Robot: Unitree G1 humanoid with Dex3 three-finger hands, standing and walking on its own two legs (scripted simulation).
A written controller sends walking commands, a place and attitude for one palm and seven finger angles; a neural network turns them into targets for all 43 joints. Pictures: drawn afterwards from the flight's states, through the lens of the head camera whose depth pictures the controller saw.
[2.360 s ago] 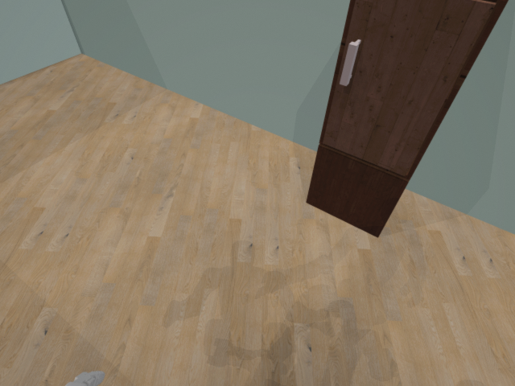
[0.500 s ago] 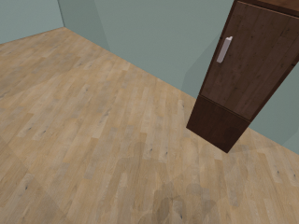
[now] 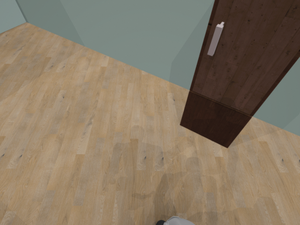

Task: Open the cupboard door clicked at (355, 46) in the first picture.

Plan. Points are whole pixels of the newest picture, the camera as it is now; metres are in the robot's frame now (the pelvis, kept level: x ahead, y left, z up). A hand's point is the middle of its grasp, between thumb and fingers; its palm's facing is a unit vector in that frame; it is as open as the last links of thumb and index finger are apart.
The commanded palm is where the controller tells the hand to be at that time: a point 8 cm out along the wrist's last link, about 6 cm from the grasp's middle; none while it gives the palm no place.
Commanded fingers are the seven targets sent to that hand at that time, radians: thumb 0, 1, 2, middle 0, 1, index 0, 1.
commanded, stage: turn to face it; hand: left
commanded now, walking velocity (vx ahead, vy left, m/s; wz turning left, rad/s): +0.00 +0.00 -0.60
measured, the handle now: (216, 38) +0.85 -0.26 +0.05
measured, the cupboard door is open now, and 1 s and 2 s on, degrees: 0 0 0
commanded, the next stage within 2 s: take the last steps up to it in 0.72 s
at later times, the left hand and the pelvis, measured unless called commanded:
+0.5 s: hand (72, 214) +0.17 +0.24 -0.16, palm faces -0.15 -0.97 -0.21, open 7.4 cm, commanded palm none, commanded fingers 0.00 0.90 0.90 -0.20 -0.30 -0.20 -0.30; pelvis +0.06 +0.05 +0.02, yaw -15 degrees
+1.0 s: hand (107, 189) +0.24 +0.15 -0.13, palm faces -0.43 -0.87 -0.24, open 7.4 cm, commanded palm none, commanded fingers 0.00 0.90 0.90 -0.20 -0.30 -0.20 -0.30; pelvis +0.07 +0.02 +0.02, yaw -27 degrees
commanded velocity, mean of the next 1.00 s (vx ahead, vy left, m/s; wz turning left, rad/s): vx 0.06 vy -0.02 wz -0.39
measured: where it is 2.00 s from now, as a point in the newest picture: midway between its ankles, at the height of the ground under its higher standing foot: (171, 212)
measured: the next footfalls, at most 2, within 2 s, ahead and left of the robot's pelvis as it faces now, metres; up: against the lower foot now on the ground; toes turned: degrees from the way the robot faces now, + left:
left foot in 0.44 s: +0.13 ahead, +0.16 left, +0.00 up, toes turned -11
right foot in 0.84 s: +0.05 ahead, -0.08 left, +0.00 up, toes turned -31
